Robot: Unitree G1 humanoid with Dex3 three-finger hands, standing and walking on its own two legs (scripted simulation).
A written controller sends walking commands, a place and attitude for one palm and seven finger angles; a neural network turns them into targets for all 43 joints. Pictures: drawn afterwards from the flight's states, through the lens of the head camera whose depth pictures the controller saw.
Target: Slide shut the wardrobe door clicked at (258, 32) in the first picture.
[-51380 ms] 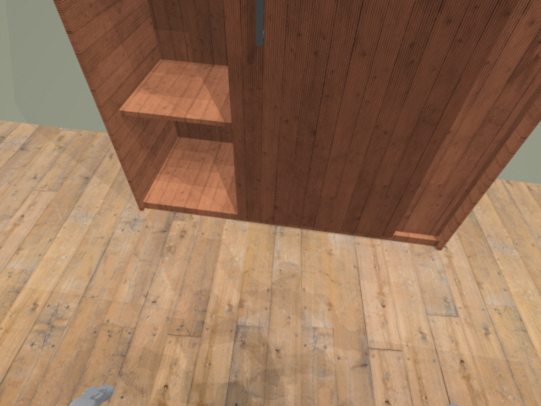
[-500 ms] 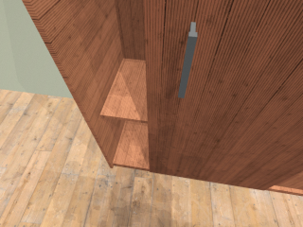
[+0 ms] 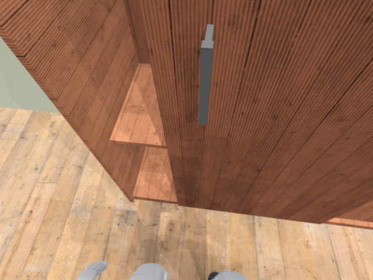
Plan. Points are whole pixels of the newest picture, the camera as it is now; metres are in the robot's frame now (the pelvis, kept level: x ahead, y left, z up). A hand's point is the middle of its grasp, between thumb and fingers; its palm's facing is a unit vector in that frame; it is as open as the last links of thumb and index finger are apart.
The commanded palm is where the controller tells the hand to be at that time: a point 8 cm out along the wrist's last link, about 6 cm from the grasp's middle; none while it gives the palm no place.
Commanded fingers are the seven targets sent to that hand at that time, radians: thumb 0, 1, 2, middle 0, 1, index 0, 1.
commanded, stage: come to a stop and stand still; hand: right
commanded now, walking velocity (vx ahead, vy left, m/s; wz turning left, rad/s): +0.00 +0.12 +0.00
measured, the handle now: (205, 81) +0.42 -0.02 +0.19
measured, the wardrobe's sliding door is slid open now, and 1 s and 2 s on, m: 0.25 0.25 0.25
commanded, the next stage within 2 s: look again from close up in 0.76 s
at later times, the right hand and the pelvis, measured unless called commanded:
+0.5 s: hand out of the picture +0.05 -0.14 -0.16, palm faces -0.03 +0.98 -0.21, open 7.3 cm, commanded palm none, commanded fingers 0.00 -0.90 -0.90 0.20 0.30 0.20 0.30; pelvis +0.00 +0.04 +0.01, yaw +2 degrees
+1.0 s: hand out of the picture +0.00 -0.14 -0.17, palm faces +0.01 +0.98 -0.22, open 7.4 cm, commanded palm none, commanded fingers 0.00 -0.90 -0.90 0.20 0.30 0.20 0.30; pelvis +0.01 +0.03 +0.00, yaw +1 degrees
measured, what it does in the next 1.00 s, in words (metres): steps on the spot: left foot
